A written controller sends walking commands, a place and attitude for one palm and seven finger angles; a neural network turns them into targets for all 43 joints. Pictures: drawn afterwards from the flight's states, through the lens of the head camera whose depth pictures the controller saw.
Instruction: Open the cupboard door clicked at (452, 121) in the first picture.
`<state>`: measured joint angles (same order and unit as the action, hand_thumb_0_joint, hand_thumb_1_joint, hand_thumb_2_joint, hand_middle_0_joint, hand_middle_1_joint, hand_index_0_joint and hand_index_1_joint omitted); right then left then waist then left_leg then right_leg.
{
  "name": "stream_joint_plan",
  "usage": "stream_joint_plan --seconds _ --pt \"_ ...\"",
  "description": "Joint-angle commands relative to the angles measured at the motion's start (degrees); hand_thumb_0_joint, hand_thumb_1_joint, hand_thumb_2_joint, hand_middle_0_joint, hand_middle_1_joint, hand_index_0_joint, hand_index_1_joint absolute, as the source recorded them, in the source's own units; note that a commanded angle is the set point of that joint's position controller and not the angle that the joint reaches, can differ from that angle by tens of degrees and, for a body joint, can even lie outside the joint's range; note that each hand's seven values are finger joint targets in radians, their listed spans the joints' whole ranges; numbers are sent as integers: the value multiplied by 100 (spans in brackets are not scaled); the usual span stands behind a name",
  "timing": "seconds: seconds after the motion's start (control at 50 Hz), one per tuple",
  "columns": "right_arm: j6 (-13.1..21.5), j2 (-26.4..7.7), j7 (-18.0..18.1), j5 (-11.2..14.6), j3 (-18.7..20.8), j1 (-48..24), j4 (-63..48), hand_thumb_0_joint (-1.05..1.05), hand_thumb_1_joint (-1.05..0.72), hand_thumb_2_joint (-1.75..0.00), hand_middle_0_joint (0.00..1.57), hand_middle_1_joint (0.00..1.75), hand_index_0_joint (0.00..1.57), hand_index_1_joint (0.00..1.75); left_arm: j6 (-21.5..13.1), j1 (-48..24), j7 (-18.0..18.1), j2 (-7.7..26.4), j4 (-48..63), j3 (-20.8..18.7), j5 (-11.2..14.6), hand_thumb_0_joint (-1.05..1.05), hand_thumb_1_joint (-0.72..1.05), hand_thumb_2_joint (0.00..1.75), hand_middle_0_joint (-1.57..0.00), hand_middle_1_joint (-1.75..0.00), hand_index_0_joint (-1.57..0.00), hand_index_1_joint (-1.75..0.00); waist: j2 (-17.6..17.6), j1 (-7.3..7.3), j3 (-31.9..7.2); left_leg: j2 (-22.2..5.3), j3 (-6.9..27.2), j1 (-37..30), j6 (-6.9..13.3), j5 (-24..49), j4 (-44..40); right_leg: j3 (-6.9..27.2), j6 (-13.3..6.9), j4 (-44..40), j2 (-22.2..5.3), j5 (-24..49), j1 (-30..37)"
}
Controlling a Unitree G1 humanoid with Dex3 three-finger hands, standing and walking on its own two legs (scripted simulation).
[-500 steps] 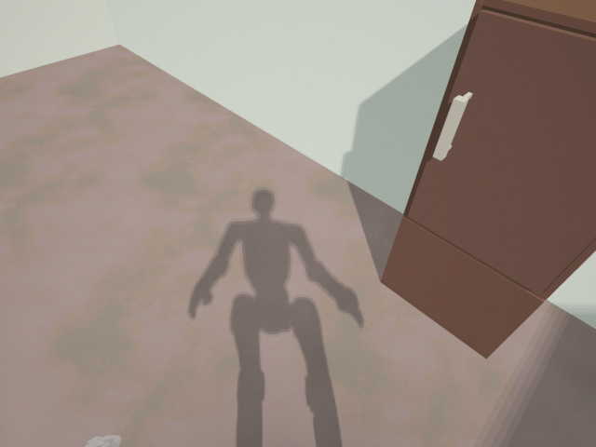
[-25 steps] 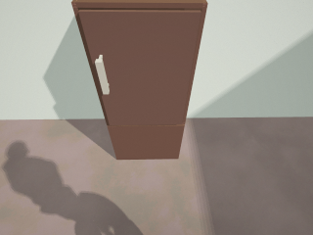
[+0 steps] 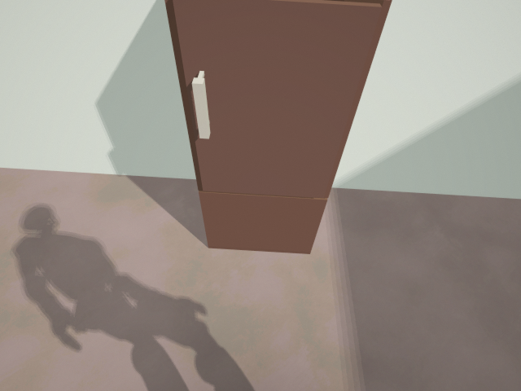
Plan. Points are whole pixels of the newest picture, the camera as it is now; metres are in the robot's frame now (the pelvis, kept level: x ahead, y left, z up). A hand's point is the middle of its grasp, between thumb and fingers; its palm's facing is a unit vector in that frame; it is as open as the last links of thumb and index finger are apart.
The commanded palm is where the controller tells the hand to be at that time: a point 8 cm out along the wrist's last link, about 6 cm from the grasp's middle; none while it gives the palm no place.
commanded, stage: look again from close up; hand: left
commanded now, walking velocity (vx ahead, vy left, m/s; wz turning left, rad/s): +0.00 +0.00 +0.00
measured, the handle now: (203, 105) +0.72 +0.21 +0.01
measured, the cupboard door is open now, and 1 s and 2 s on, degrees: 0 0 0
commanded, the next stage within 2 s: shuffle to correct the standing spot in 0.24 s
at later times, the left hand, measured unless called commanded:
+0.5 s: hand out of the picture +0.00 +0.16 -0.17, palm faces +0.01 -0.98 -0.18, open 7.3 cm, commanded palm none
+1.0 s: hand out of the picture +0.13 +0.18 -0.18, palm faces +0.00 -0.99 -0.15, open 7.3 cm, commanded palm none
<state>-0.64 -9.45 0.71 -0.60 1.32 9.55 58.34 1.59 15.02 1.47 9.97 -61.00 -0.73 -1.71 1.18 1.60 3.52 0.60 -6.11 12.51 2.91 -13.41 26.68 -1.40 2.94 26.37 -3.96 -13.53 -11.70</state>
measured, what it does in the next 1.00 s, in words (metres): walks ahead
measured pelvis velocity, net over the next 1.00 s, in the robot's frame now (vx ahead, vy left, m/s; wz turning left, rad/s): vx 0.13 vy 0.01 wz -0.02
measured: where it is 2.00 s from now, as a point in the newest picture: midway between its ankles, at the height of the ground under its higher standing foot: outside the picture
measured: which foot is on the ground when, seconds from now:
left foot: down 0.00-1.00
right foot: down 0.00-0.78, up 0.80-1.00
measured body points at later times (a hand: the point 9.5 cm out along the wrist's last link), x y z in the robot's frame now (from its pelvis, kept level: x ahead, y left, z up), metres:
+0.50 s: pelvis +0.01 -0.01 +0.00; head +0.01 -0.01 +0.45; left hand +0.00 +0.21 -0.16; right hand -0.02 -0.23 -0.16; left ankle +0.01 +0.08 -0.74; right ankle +0.00 -0.15 -0.74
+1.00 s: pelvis +0.13 +0.01 +0.00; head +0.16 +0.03 +0.45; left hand +0.13 +0.23 -0.17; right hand +0.08 -0.19 -0.15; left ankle +0.05 +0.08 -0.74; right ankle +0.13 -0.13 -0.68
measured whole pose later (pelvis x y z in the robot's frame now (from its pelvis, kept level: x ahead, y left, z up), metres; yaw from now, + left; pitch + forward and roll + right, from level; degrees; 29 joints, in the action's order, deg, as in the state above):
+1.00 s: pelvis +0.13 +0.01 +0.00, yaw -1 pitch +1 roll -1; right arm 4.4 -4.7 2.2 -1.3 0.4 21.7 62.7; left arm 0.6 15.2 0.7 8.7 -63.1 -2.9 -2.3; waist 1.2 -1.0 3.1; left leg -0.6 -8.7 4.4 3.3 -18.6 22.0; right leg -5.1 0.5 56.0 -4.2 -18.9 -28.2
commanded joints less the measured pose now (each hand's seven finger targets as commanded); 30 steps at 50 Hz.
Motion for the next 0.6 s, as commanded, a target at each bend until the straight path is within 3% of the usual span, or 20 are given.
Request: stream_joint_plan --seconds 0.0,0.16,0.32,0.38,0.46,0.52,0.58 --pt "95 -734 33 -15 158 376 -121 0 -90 -90 20 30 20 30 -144 326 25 533 164 -90 10 0 90 90 -20 -30 -20 -30 -259 -136 -147 -797 932 -9 -95 -81 -1024 231 -240 -427 -212 284 -33" --pt "143 -665 38 -18 121 553 85 0 -90 -90 20 30 20 30 -194 427 31 484 16 -65 21 0 90 90 -20 -30 -20 -30 -121 -136 -23 -757 898 12 -123 -188 -1168 269 -240 -570 -253 292 -24" --pt "178 -564 60 -13 73 825 304 0 -90 -90 20 30 20 30 -228 475 48 454 -88 -49 53 0 90 90 -20 -30 -20 -30 -164 -147 -31 -712 804 -99 -146 274 -1070 286 -269 -639 -286 399 41" --pt "156 -583 51 -37 92 1027 391 0 -90 -90 20 30 20 30 -226 546 18 419 -138 -57 26 0 90 90 -20 -30 -20 -30 -229 -164 -46 -727 886 -27 -110 -1075 -1221 190 -301 -533 -185 -467 19" --pt "96 -604 42 -73 167 1071 388 0 -90 -90 20 30 20 30 -183 716 -51 287 -128 -110 -24 0 90 90 -20 -30 -20 -30 -442 -97 496 -911 1119 500 59 -2472 -1504 -9 -324 -187 26 -1321 -344" --pt "117 -487 42 -69 164 1101 328 0 -90 -90 20 30 20 30 -232 947 -77 273 -134 -153 -15 0 90 90 -20 -30 -20 -30 -86 -29 597 -748 940 680 67 -2160 -988 375 -470 -390 -107 -1523 -304" --pt "171 -167 19 -61 88 1091 217 0 -90 -90 20 30 20 30 -291 1277 -41 538 -207 -253 32 0 90 90 -20 -30 -20 -30 975 53 593 -222 168 1314 -117 -1163 474 1476 -890 -1127 -800 -1985 253"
